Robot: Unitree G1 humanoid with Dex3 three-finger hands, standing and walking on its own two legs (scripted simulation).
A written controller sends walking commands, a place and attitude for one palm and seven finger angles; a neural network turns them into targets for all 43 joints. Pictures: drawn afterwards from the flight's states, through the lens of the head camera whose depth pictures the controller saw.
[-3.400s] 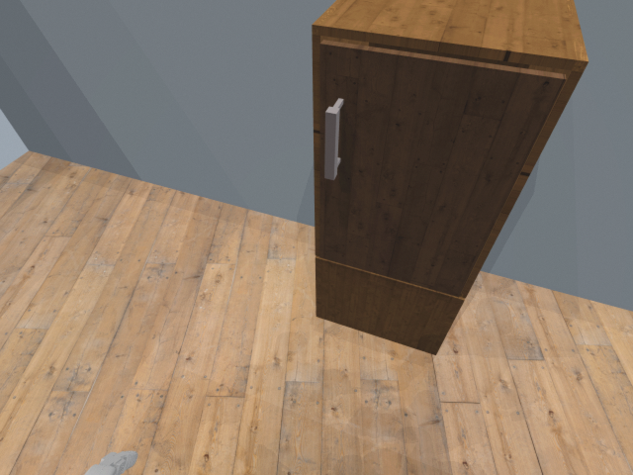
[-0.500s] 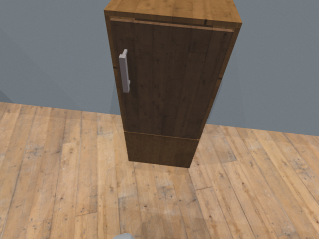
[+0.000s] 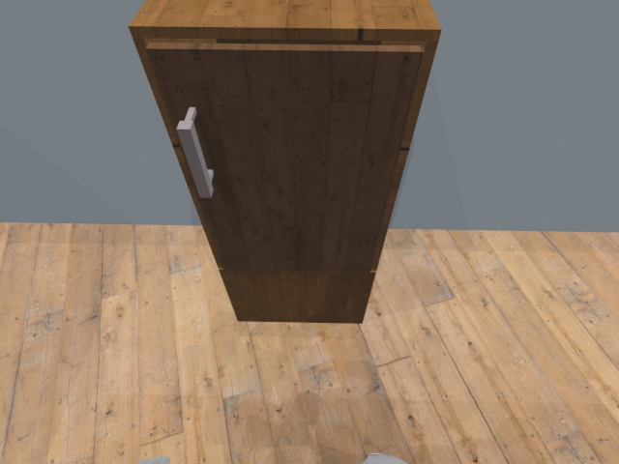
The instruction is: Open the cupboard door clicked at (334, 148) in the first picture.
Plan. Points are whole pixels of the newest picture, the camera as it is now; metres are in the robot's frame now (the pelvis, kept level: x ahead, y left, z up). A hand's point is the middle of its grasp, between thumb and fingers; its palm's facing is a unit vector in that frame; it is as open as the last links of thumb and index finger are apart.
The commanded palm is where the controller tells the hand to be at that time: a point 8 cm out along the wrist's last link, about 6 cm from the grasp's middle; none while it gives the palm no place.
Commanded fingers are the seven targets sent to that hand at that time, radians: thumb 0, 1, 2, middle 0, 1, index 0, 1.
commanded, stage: come to a stop and stand still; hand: left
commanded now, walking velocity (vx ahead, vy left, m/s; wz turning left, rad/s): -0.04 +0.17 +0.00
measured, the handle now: (199, 154) +0.58 +0.21 +0.04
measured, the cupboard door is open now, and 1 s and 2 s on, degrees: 0 0 0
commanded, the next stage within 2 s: look again from close up in 1.42 s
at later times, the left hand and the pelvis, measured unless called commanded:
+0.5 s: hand out of the picture -0.05 +0.18 -0.16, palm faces +0.15 -0.96 -0.25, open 7.4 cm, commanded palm none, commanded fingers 0.00 0.90 0.90 -0.20 -0.30 -0.20 -0.30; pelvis -0.04 -0.01 +0.01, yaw +3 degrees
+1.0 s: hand out of the picture +0.00 +0.18 -0.18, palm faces +0.00 -0.98 -0.19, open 7.3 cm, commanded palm none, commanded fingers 0.00 0.90 0.90 -0.20 -0.30 -0.20 -0.30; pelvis -0.03 +0.00 +0.00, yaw +0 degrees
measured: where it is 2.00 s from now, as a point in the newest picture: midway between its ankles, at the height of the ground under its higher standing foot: outside the picture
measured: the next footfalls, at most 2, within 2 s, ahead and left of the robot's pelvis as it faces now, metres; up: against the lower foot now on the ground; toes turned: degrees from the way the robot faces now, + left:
right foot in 0.04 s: +0.07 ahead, -0.13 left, +0.00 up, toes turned -4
left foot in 0.56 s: -0.01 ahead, +0.11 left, +0.00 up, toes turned +6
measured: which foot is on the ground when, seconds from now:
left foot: down 0.00-0.04, up 0.06-0.54, down 0.56-1.00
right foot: up 0.00-0.02, down 0.04-0.56, up 0.58-0.98, down 1.00-1.00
